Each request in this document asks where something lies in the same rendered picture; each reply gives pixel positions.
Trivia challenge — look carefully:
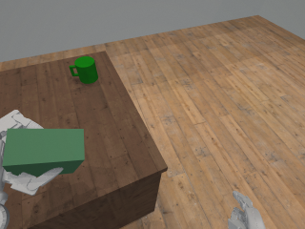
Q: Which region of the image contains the robot left hand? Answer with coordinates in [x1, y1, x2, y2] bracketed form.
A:
[0, 110, 64, 196]

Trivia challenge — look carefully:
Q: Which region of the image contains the robot right hand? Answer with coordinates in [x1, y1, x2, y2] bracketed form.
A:
[228, 190, 266, 229]

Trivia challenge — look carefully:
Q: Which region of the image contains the sponge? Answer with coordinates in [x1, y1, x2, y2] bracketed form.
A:
[2, 128, 85, 177]

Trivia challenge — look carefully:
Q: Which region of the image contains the table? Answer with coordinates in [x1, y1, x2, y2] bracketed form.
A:
[0, 51, 168, 229]

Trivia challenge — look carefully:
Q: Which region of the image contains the left robot forearm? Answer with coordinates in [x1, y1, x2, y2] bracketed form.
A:
[0, 191, 10, 229]

